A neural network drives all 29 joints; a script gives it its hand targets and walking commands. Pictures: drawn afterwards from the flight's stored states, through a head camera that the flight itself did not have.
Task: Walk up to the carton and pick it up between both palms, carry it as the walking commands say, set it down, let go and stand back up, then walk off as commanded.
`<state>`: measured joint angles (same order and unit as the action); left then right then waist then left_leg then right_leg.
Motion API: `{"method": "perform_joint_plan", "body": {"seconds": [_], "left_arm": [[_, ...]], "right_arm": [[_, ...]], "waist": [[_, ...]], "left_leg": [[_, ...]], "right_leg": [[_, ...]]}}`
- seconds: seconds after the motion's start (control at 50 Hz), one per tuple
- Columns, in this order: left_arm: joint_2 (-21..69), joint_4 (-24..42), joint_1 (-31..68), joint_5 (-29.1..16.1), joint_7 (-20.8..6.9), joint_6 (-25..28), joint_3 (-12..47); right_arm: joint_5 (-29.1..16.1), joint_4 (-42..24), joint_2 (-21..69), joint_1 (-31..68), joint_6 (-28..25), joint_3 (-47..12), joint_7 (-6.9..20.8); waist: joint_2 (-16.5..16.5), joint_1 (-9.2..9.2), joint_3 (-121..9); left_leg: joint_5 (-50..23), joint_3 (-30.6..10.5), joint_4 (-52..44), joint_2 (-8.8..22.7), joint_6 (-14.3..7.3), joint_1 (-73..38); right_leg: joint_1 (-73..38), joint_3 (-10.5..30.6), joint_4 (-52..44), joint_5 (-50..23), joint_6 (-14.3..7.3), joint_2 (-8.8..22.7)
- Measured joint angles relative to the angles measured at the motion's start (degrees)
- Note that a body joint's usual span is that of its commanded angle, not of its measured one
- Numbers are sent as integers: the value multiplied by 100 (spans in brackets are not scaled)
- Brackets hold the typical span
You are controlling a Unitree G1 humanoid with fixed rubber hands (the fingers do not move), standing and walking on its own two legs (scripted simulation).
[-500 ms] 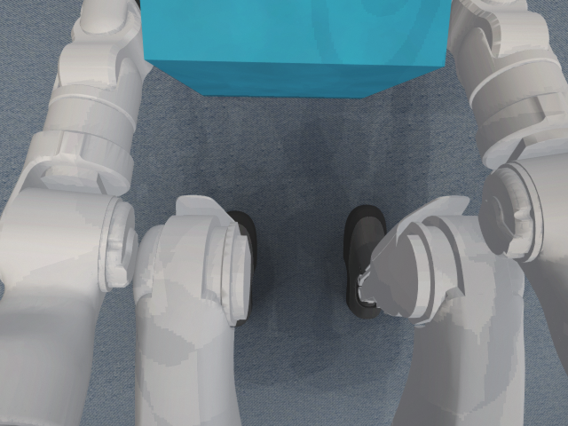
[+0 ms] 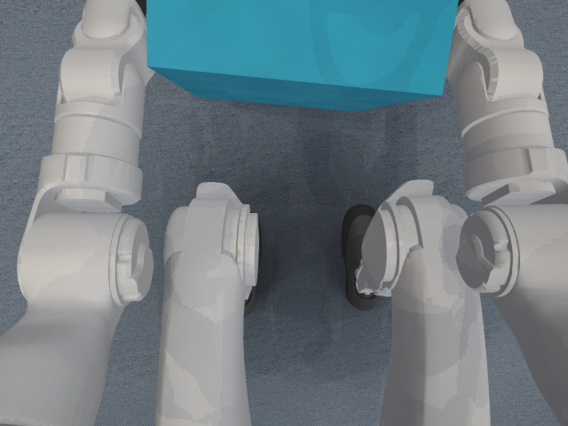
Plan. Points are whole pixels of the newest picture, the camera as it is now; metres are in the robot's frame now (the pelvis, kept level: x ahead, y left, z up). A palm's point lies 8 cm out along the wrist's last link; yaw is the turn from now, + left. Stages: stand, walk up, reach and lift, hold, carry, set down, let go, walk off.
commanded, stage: reach and lift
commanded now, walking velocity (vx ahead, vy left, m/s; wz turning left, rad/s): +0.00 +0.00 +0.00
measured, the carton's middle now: (291, 32) +0.52 +0.03 -0.19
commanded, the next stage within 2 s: none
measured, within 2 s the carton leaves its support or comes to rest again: neither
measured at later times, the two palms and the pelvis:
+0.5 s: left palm out of the picture +0.52 +0.19 -0.08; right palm out of the picture +0.53 -0.15 -0.08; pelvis -0.01 +0.00 +0.04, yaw +0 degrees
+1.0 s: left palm out of the picture +0.50 +0.18 -0.01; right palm out of the picture +0.51 -0.16 +0.00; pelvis -0.02 +0.00 +0.09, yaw +0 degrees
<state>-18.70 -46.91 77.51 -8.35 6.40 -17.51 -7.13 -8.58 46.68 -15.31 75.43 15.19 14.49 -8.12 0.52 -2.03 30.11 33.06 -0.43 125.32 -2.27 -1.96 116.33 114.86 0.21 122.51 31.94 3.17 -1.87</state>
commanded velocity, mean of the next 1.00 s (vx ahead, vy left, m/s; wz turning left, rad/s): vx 0.00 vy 0.00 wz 0.00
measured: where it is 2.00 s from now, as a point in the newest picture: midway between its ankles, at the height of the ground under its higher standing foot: (301, 277)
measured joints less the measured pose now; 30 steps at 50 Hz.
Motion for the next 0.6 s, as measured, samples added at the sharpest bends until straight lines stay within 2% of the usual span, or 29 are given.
{"method": "perform_joint_plan", "body": {"seconds": [0.26,0.42,0.6], "left_arm": [[169,627,-89,325,-143,-341,-491],[262,1077,-319,402,-177,-535,-603],[374,1206,-411,522,-227,-671,-770]], "right_arm": [[396,-696,196,-31,430,379,86],[486,-1131,306,-222,637,440,108],[561,-1232,368,-297,767,505,137]], "waist": [[-13,-24,4],[-26,-5,8],[-28,23,1]], "left_leg": [[-130,-45,-379,-5,55,-159],[-149,-80,-626,-9,83,-407],[-190,-66,-964,15,80,-839]], "right_leg": [[-138,-19,-371,-144,-41,-10],[-383,-38,-623,-169,-62,-11],[-789,-5,-955,-232,-65,-39]]}}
